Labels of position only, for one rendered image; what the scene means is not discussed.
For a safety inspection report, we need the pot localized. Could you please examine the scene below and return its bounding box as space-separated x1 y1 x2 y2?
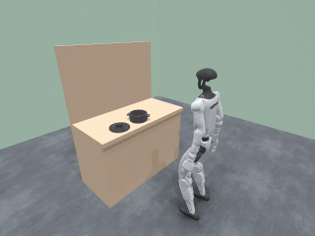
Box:
127 109 151 124

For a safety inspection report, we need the right robot upper arm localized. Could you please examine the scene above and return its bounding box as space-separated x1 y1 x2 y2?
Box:
213 91 223 122

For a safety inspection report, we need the robot left foot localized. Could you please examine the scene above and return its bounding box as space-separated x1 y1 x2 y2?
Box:
178 205 200 221

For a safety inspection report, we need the robot left hand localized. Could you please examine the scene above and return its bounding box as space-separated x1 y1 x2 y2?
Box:
180 159 194 179

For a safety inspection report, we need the table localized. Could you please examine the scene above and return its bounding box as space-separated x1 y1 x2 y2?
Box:
53 41 183 208

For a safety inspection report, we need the lid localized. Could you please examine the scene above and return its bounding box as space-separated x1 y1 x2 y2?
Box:
108 122 130 133

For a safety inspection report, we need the robot right hand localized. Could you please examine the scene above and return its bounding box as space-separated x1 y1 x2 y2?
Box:
210 137 219 153

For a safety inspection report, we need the robot right forearm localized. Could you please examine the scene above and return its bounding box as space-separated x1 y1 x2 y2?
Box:
211 119 223 140

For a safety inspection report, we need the left robot upper arm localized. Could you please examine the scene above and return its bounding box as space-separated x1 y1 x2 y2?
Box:
191 99 206 138

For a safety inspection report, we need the left robot thigh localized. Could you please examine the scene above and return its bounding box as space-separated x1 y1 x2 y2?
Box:
178 147 203 187

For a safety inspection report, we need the robot left forearm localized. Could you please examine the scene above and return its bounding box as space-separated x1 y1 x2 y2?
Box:
187 130 203 162

